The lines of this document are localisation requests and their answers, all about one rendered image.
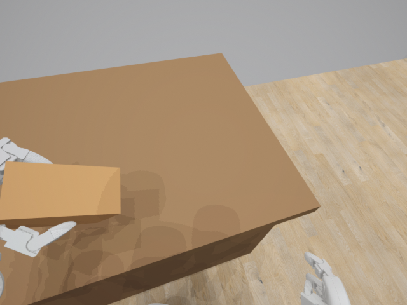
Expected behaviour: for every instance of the left robot hand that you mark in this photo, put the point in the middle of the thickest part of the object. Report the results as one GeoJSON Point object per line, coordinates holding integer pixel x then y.
{"type": "Point", "coordinates": [25, 240]}

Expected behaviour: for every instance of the table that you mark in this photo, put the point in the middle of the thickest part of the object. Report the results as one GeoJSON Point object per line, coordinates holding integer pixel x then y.
{"type": "Point", "coordinates": [203, 178]}

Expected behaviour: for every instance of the sponge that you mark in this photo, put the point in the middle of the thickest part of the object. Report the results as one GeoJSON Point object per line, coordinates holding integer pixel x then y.
{"type": "Point", "coordinates": [42, 194]}

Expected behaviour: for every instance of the right robot hand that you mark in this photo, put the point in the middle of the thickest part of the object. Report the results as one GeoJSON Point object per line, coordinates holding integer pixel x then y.
{"type": "Point", "coordinates": [329, 291]}

